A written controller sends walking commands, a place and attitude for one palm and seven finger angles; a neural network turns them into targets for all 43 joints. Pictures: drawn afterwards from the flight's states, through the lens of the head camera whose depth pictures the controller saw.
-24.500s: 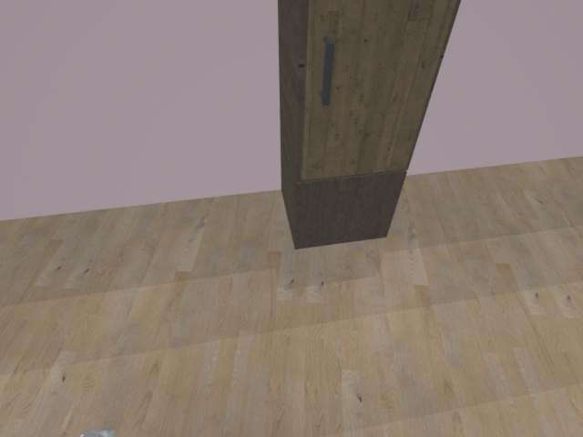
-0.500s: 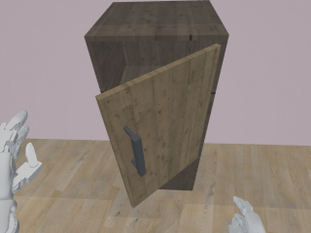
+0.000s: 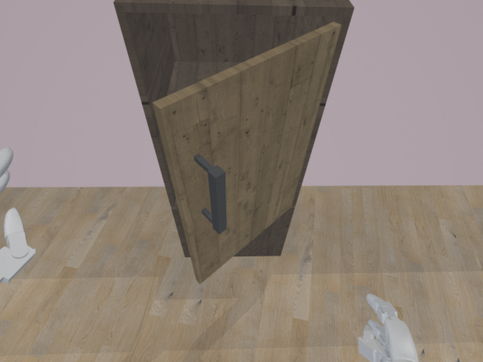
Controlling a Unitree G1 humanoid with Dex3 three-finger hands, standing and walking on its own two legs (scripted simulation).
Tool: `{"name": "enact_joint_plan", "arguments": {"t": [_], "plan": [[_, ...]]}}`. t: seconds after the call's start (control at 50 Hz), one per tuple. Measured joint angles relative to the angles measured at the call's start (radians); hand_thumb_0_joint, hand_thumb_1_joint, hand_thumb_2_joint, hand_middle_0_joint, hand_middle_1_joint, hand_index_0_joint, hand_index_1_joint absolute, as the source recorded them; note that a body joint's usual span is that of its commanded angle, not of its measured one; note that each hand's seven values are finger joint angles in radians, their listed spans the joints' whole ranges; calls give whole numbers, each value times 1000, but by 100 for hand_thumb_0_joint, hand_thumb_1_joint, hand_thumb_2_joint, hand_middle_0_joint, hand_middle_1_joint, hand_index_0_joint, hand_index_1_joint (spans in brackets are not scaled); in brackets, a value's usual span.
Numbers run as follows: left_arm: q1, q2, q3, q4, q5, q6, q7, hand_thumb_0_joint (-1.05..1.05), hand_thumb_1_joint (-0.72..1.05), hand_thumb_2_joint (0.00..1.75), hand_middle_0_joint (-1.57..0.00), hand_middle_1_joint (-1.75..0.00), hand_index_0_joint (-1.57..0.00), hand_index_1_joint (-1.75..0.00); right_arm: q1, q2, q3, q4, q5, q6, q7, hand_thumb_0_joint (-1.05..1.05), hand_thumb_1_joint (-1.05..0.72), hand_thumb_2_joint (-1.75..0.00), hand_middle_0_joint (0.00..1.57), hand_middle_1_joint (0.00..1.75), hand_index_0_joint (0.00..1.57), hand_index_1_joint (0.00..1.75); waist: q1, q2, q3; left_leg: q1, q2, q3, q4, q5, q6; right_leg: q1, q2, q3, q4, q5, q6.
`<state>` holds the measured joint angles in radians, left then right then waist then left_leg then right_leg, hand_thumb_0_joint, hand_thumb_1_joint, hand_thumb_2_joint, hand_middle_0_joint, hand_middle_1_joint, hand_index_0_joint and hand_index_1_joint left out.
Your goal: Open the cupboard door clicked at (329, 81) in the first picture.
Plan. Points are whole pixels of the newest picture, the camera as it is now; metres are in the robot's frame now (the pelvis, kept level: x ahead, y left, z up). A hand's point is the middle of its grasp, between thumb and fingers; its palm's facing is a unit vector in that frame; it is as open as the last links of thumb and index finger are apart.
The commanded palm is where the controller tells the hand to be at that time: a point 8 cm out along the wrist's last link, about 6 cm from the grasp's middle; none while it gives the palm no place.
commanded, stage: step back with the hand held close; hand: left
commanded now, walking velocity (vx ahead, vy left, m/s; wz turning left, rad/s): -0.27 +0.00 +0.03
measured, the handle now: (211, 196) +0.37 +0.08 +0.06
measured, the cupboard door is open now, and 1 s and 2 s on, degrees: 41 41 41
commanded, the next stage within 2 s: stop stepping back and stand still in 0.62 s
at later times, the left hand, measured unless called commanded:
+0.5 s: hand out of the picture +0.12 +0.29 +0.18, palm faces +0.49 -0.74 -0.45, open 7.4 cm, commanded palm +0.05 +0.32 +0.18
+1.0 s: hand out of the picture +0.05 +0.23 +0.17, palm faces +0.33 -0.79 -0.51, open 7.4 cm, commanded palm -0.02 +0.28 +0.18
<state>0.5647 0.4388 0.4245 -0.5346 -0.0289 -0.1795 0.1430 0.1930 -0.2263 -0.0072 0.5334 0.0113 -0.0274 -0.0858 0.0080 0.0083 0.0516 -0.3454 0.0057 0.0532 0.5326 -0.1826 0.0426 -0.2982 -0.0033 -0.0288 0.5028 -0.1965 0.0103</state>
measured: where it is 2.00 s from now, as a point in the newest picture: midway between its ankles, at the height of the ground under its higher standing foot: outside the picture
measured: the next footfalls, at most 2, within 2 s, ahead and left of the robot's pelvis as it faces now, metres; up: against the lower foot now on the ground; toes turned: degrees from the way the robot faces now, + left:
right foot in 0.70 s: -0.17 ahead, -0.11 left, +0.00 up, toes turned -3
left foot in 0.82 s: +0.00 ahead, +0.08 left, +0.00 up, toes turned -3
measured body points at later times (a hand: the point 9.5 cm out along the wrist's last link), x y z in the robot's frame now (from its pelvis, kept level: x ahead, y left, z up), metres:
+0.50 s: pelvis -0.08 +0.01 +0.00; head -0.05 +0.05 +0.45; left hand +0.09 +0.33 +0.20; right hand +0.10 -0.21 -0.08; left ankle +0.04 +0.09 -0.73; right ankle -0.11 -0.13 -0.66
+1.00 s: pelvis -0.17 -0.02 +0.00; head -0.17 -0.01 +0.45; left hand +0.02 +0.27 +0.20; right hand -0.04 -0.27 -0.08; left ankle -0.04 +0.08 -0.73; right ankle -0.21 -0.11 -0.73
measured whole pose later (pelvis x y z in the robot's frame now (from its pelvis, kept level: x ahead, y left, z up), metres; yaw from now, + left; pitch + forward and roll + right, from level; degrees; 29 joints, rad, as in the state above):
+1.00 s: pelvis -0.17 -0.02 +0.00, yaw -2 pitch +0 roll +0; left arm 0.58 0.48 0.45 -0.53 -0.05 -0.17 0.14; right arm 0.24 -0.21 0.00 0.61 -0.01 -0.12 -0.07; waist -0.06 -0.02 0.01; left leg -0.42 -0.02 -0.01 0.47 -0.15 0.01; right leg -0.18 0.04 -0.03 0.53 -0.39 -0.04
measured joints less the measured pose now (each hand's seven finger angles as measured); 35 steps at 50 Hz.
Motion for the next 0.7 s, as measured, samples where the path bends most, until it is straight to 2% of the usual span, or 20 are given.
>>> {"name": "enact_joint_plan", "arguments": {"t": [0.1,0.18,0.26,0.3,0.32,0.36,0.38,0.42,0.44,0.48,0.54,0.62,0.66,0.68,0.7], "plan": [[-19,-17,12,8,19,-18,5,2,89,90,-21,-30,-21,-31,18,11,8,0,-4,-30,4,1,-91,-90,20,30,20,30,1,5,7,-44,-7,-11,46,2,9,-41,5,9,55,-9,7],[-37,-32,15,8,29,-27,4,2,89,90,-21,-30,-21,-31,30,19,12,14,-8,-48,9,1,-91,-90,20,30,20,30,2,7,14,-76,-10,-24,88,-16,10,-62,15,15,90,-13,-2],[-29,-50,5,-20,21,-39,15,2,89,90,-21,-30,-21,-31,29,17,11,44,-15,-52,18,1,-91,-90,20,30,20,30,11,0,7,-124,-17,-34,167,-148,-18,-84,12,13,92,2,-7],[-33,-52,-7,-33,19,-40,21,2,89,90,-21,-30,-21,-31,25,12,9,63,-15,-45,21,1,-91,-90,20,30,20,30,11,-9,6,-116,-20,-38,202,-173,-27,-93,9,15,100,6,-2],[-40,-49,-11,-38,17,-39,23,2,89,90,-21,-30,-21,-31,23,10,8,69,-14,-42,19,1,-91,-90,20,30,20,30,7,-13,4,-101,-20,-40,182,-164,-24,-99,6,13,106,7,3],[-60,-37,-8,-40,16,-38,24,2,88,90,-21,-30,-21,-31,17,7,7,71,-14,-40,12,1,-91,-90,20,30,20,30,1,-20,15,-102,-21,-35,146,-35,-4,-116,3,13,130,-20,8],[-68,-31,0,-36,18,-40,23,2,88,90,-21,-30,-21,-31,12,7,5,71,-18,-45,8,1,-91,-90,20,30,20,30,-1,-15,23,-106,-15,-36,142,3,10,-136,17,23,191,-80,11],[-79,-14,23,-21,22,-42,21,2,88,90,-22,-30,-21,-31,6,23,-5,74,-23,-62,9,1,-91,-90,20,30,20,30,-9,-3,32,-104,-4,-46,116,18,25,-171,58,52,405,-185,9],[-80,-5,35,-18,19,-42,22,2,88,90,-22,-30,-21,-31,6,35,-8,78,-25,-71,12,1,-91,-90,20,30,20,30,-11,0,30,-102,1,-53,93,28,26,-175,74,57,488,-215,7],[-67,6,51,-25,9,-43,30,2,88,90,-22,-30,-21,-31,6,54,-4,88,-27,-89,24,1,-91,-90,20,30,20,30,-8,-2,14,-100,15,-56,34,65,21,-155,85,53,562,-254,5],[-44,-8,41,-52,-5,-33,39,2,89,90,-21,-30,-21,-31,5,71,8,97,-28,-105,38,1,-91,-90,20,30,20,30,7,-3,-19,-94,37,-46,-65,130,11,-68,71,29,498,-297,0],[-42,-18,2,-60,-19,-26,29,2,89,90,-21,-30,-21,-31,-10,80,25,95,-35,-112,44,1,-91,-90,20,30,20,30,15,-2,-55,-99,50,-35,-191,224,-3,91,62,-3,231,-328,-22],[-39,0,4,-58,-31,-29,18,2,89,90,-21,-30,-21,-31,-29,83,32,83,-39,-105,47,1,-90,-90,20,30,20,30,17,-15,-61,-120,46,-19,-218,260,-12,175,52,-12,26,-258,-40],[-33,20,17,-63,-36,-33,14,2,89,90,-21,-30,-21,-31,-44,85,37,73,-38,-98,48,1,-90,-90,20,30,20,30,27,-39,-59,-143,38,6,-198,257,-20,204,31,2,-67,-200,-56],[-31,32,28,-64,-38,-44,9,2,89,90,-21,-30,-21,-31,-65,82,41,69,-38,-92,47,1,-90,-90,20,30,20,30,38,-53,-50,-179,36,24,-143,224,-33,208,13,21,-109,-178,-46]]}}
